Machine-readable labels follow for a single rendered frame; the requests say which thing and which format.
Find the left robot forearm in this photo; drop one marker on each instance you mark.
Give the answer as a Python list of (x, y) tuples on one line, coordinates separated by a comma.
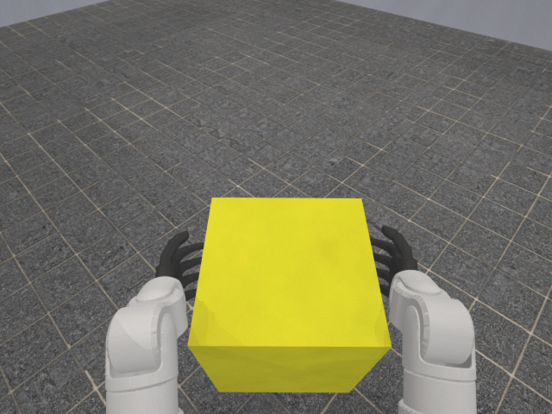
[(141, 351)]

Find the carton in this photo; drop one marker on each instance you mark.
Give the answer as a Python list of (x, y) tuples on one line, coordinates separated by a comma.
[(288, 297)]

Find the right robot forearm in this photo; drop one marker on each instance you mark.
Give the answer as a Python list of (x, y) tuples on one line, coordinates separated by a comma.
[(438, 347)]

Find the robot right hand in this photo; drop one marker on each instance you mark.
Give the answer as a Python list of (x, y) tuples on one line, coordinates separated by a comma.
[(400, 252)]

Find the robot left hand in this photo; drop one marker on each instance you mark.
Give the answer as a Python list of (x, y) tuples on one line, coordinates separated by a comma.
[(171, 265)]

